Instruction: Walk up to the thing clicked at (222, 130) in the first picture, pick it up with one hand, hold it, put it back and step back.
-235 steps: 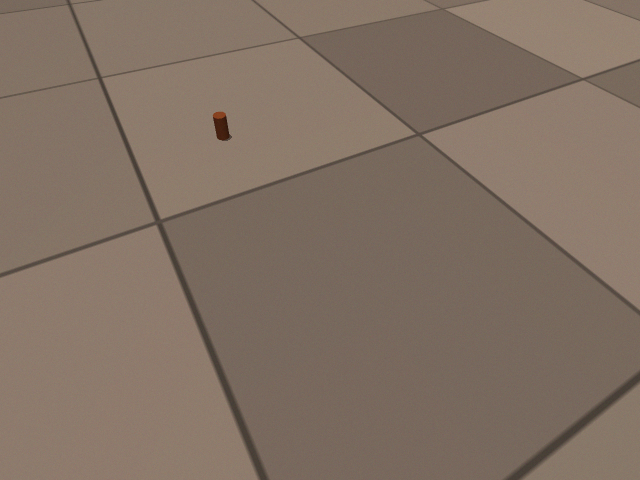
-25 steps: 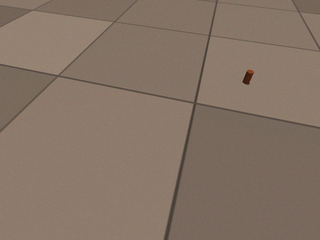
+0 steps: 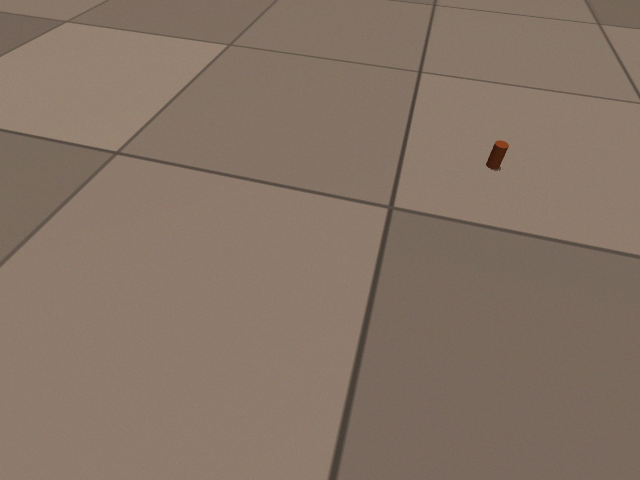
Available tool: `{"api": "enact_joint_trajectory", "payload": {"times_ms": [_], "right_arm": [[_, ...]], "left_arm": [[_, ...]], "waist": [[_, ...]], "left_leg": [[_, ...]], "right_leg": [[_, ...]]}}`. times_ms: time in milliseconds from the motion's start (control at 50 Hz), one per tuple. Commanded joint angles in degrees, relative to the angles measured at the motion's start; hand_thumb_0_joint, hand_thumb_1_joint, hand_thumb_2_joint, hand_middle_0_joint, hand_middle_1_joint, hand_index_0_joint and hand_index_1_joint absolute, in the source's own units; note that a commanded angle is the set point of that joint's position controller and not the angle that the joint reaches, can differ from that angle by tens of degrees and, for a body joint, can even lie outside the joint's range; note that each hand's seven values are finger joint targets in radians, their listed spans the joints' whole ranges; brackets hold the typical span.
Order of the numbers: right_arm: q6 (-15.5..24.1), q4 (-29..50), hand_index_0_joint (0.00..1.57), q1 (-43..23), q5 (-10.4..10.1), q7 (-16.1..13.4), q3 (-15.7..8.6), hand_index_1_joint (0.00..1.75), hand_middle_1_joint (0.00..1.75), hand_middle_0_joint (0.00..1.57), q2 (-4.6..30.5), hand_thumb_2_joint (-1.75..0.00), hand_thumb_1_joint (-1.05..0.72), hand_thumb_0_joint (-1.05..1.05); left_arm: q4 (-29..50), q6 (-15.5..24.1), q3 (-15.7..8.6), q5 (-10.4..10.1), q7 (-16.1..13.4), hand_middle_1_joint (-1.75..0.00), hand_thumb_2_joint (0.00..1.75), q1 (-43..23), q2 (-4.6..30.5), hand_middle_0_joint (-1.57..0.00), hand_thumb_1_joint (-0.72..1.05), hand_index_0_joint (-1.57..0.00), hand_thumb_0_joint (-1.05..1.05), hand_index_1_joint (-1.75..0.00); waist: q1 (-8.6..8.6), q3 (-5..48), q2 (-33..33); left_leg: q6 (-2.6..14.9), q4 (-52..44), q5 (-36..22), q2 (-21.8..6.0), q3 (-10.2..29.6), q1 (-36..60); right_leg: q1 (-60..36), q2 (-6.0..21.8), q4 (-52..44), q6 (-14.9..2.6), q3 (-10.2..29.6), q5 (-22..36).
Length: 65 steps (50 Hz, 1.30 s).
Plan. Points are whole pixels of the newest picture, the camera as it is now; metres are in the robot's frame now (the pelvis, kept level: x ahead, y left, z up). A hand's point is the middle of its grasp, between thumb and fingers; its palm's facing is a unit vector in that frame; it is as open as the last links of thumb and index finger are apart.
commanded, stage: stand
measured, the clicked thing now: (497, 155) +1.73 -0.91 -0.72
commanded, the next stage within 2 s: walk up in 1.12 s
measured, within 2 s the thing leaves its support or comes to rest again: neither
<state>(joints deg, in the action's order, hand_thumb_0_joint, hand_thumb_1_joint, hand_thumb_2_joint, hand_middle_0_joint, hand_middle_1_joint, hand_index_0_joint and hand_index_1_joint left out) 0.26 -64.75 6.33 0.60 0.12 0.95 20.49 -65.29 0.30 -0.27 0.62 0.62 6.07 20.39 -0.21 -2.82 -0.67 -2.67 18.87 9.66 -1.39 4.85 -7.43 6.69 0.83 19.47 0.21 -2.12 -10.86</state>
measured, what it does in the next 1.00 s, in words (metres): stands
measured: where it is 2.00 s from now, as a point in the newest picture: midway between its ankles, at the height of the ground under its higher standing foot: outside the picture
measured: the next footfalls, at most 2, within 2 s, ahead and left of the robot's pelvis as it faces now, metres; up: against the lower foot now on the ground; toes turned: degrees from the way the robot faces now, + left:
right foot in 1.60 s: +0.01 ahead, -0.12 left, +0.00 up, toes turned -16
left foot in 1.94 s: +0.10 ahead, +0.12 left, +0.00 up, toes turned -28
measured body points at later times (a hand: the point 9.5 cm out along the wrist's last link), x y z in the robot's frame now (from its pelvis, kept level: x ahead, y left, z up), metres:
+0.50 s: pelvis +0.00 +0.00 +0.00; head +0.01 +0.00 +0.45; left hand +0.07 +0.31 -0.13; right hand +0.07 -0.30 -0.13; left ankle +0.01 +0.15 -0.75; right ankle +0.00 -0.12 -0.75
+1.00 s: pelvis +0.00 +0.00 +0.00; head +0.01 +0.00 +0.45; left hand +0.07 +0.31 -0.13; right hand +0.07 -0.30 -0.14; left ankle +0.01 +0.15 -0.75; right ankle +0.00 -0.12 -0.75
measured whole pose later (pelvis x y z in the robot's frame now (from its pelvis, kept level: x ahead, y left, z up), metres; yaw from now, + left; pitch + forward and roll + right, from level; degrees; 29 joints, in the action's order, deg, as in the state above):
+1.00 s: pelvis +0.00 +0.00 +0.00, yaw +0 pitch -2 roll +0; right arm 0.3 -64.4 7.3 0.7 0.1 0.9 20.6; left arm -64.8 0.1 -0.3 0.7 0.6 7.2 20.4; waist -0.3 -2.9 -0.7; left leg -2.5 18.8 9.8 -1.3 4.5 -7.2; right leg 6.7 0.9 19.7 0.3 -1.8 -11.0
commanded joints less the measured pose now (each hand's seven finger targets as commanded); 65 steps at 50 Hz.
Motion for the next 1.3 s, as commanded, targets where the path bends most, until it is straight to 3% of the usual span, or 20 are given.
{"api": "enact_joint_trajectory", "payload": {"times_ms": [0,240,400,600,740,860,1080,1100,1120,1200,1220,1240,1260,1280], "right_arm": [[1.13,3.08,0.20,-1.90,-0.19,-0.66,-2.62,0.30,0.30,0.20,12.33,-0.90,-0.90,0.00],[1.23,3.42,0.20,-1.32,-0.21,-0.68,-2.48,0.30,0.30,0.20,12.04,-0.90,-0.90,0.00],[1.06,3.48,0.20,-1.40,-0.20,-0.70,-2.51,0.30,0.30,0.20,12.12,-0.90,-0.90,0.00],[1.19,3.61,0.20,-1.21,-0.14,-0.71,-2.52,0.30,0.30,0.20,12.18,-0.90,-0.90,0.00],[1.16,3.44,0.20,-1.04,-0.03,-0.62,-2.52,0.30,0.30,0.20,12.16,-0.90,-0.90,0.00],[1.25,3.64,0.20,-1.07,-0.05,-0.75,-2.64,0.30,0.30,0.20,12.27,-0.90,-0.90,0.00],[1.21,3.25,0.20,-0.70,-0.10,-0.72,-2.41,0.30,0.30,0.20,12.14,-0.90,-0.90,0.00],[0.86,6.32,0.20,-3.71,-0.14,-0.51,-5.77,0.30,0.30,0.20,16.08,-0.90,-0.90,0.00],[0.54,6.81,0.20,-2.69,-0.18,-0.51,-5.72,0.30,0.30,0.20,14.82,-0.90,-0.90,0.00],[0.04,8.83,0.20,0.08,-0.42,-0.04,-5.95,0.30,0.30,0.20,12.32,-0.90,-0.90,0.00],[0.07,9.18,0.20,0.77,-0.32,0.01,-6.24,0.30,0.30,0.20,12.33,-0.90,-0.90,0.00],[0.27,9.64,0.20,1.85,-0.21,0.02,-6.62,0.30,0.30,0.20,12.82,-0.90,-0.90,0.00],[0.54,10.06,0.20,2.16,0.08,-0.01,-7.19,0.30,0.30,0.20,14.25,-0.90,-0.90,0.00],[0.68,10.60,0.20,1.89,0.17,-0.06,-8.00,0.30,0.30,0.20,15.57,-0.90,-0.90,0.00]], "left_arm": [[3.38,1.32,-2.39,-0.19,-0.79,-0.30,0.90,-2.03,12.64,-0.20,0.90,-0.20,0.00,-0.30],[3.61,1.34,-2.55,-0.20,-0.85,-0.30,0.90,-1.87,12.60,-0.20,0.90,-0.20,0.00,-0.30],[3.49,1.23,-2.56,-0.18,-0.79,-0.30,0.90,-1.55,12.59,-0.20,0.90,-0.20,0.00,-0.30],[3.89,1.24,-2.57,-0.15,-0.81,-0.30,0.90,-1.51,12.64,-0.20,0.90,-0.20,0.00,-0.30],[3.69,0.94,-2.59,-0.03,-0.69,-0.30,0.90,-1.36,12.67,-0.20,0.90,-0.20,0.00,-0.30],[4.00,1.19,-2.55,-0.06,-0.80,-0.30,0.90,-1.25,12.87,-0.20,0.90,-0.20,0.00,-0.30],[3.94,1.15,-2.40,-0.18,-0.85,-0.30,0.90,-0.85,12.56,-0.20,0.90,-0.20,0.00,-0.30],[6.46,0.64,-4.23,-0.27,-0.84,-0.30,0.90,0.80,15.07,-0.20,0.90,-0.20,0.00,-0.30],[7.03,0.75,-4.55,-0.25,-0.98,-0.30,0.90,0.50,16.15,-0.20,0.90,-0.20,0.00,-0.30],[10.75,0.66,-5.79,0.45,-1.16,-0.30,0.90,-0.36,16.92,-0.20,0.90,-0.20,0.00,-0.30],[11.53,0.49,-5.79,0.49,-1.13,-0.30,0.90,-0.25,16.34,-0.20,0.90,-0.20,0.00,-0.30],[12.44,0.31,-5.59,0.40,-1.06,-0.30,0.90,-0.10,15.43,-0.20,0.90,-0.20,0.00,-0.30],[13.18,0.14,-5.07,0.13,-1.07,-0.30,0.90,0.10,13.66,-0.20,0.90,-0.20,0.00,-0.30],[13.73,-0.09,-4.66,-0.19,-1.10,-0.30,0.90,-0.38,11.69,-0.20,0.90,-0.20,0.00,-0.30]], "waist": [[-0.14,3.92,0.70],[-0.14,4.76,0.51],[-0.13,3.19,0.65],[-0.23,3.97,0.32],[-0.11,1.93,-0.30],[-0.10,4.23,0.63],[-0.16,3.69,0.20],[0.36,2.38,1.32],[0.80,2.63,3.70],[1.14,3.28,10.76],[1.35,3.86,10.94],[1.91,4.74,9.60],[2.13,5.87,5.42],[2.47,5.77,0.62]], "left_leg": [[3.17,-1.84,-7.37,-5.25,2.36,-0.39],[3.19,-1.60,-9.91,-5.52,2.42,-0.71],[3.10,-2.16,-5.78,-5.08,2.33,-0.73],[3.19,-2.20,-7.88,-5.48,2.49,-0.87],[3.01,-3.53,-1.99,-5.00,2.63,-2.04],[3.17,-2.15,-7.63,-5.42,2.36,-0.36],[3.08,-2.27,-7.80,-5.42,2.16,-0.30],[3.85,5.46,-1.27,-2.88,-3.29,2.32],[3.79,7.84,0.46,-1.99,-4.26,1.03],[3.77,12.39,8.97,0.23,-4.65,-4.05],[4.18,11.53,8.19,-0.26,-3.89,-2.54],[5.00,9.72,4.06,-1.85,-2.37,-0.62],[6.53,6.11,0.24,-5.53,0.93,1.75],[8.96,2.32,-1.33,-10.76,5.34,3.16]], "right_leg": [[-1.57,6.68,-3.54,-1.30,5.23,5.43],[-3.43,6.82,-2.66,-1.28,5.01,8.21],[-1.21,6.60,-3.91,-1.18,5.44,4.02],[-2.77,6.61,-2.94,-1.19,5.08,6.28],[-0.39,6.20,-3.73,-1.27,5.24,0.24],[-1.81,6.70,-2.85,-1.33,5.47,5.88],[-1.68,6.64,-2.90,-1.25,5.49,6.27],[5.54,7.51,-1.52,-2.57,11.13,12.22],[6.20,9.06,-0.87,-3.81,12.87,14.49],[6.03,12.32,-0.37,-7.80,18.81,13.18],[7.58,11.69,1.49,-7.98,18.64,14.02],[9.47,9.74,4.31,-6.84,16.93,13.86],[11.76,6.38,8.99,-4.66,13.81,12.28],[14.67,1.17,15.49,-2.66,8.68,5.48]]}}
